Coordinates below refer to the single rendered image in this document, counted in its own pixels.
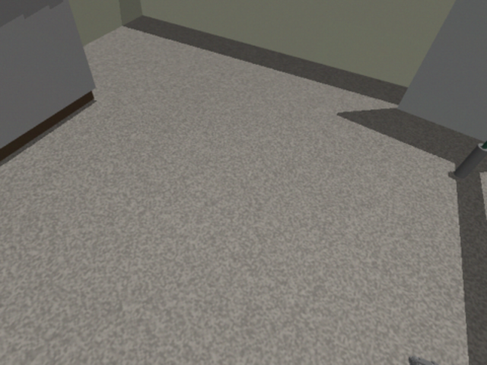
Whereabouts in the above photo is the bottle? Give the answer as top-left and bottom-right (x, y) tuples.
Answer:
(454, 141), (487, 179)

